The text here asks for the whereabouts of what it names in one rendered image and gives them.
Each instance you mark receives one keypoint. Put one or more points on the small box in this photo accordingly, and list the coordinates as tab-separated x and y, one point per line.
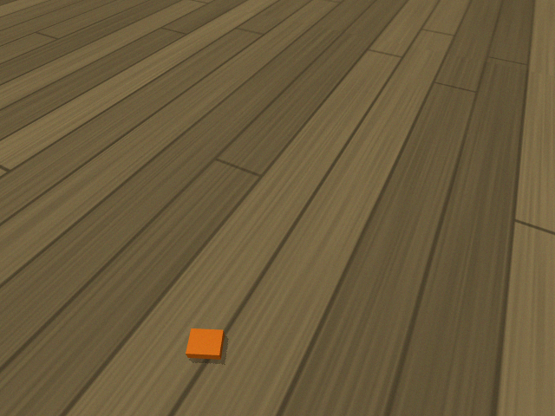
205	343

